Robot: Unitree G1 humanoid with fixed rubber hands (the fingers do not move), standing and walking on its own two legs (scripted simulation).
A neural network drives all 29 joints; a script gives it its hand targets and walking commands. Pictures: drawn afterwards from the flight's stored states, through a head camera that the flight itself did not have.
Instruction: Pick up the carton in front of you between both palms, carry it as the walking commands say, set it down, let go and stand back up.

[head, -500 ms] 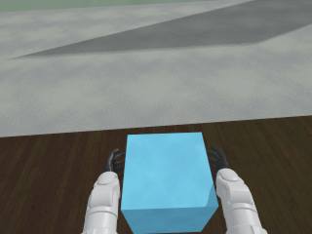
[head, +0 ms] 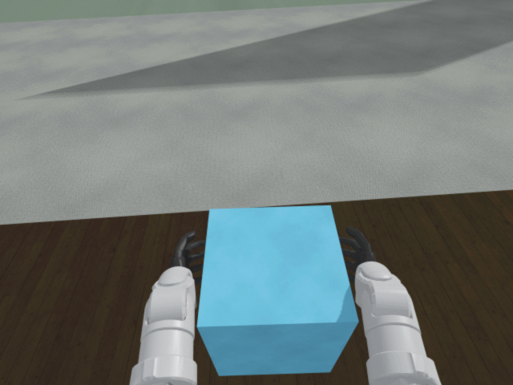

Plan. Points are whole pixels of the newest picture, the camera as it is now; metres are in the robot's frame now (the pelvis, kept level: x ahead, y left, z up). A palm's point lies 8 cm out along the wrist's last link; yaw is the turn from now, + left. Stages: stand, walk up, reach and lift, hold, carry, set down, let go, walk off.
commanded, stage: reach and lift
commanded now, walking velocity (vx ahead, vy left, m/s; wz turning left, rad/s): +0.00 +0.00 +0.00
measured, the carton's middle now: (272, 294) +0.30 +0.00 -0.04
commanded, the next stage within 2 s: hold in 0.56 s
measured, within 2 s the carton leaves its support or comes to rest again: neither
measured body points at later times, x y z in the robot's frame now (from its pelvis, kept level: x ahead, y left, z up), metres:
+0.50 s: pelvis +0.02 +0.00 +0.01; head -0.02 +0.00 +0.46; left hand +0.32 +0.15 +0.03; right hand +0.31 -0.15 +0.03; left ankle +0.02 +0.13 -0.74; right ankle +0.03 -0.13 -0.74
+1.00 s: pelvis +0.00 +0.00 +0.00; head -0.04 +0.00 +0.45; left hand +0.31 +0.15 +0.05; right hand +0.30 -0.15 +0.05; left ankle +0.02 +0.13 -0.74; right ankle +0.03 -0.13 -0.74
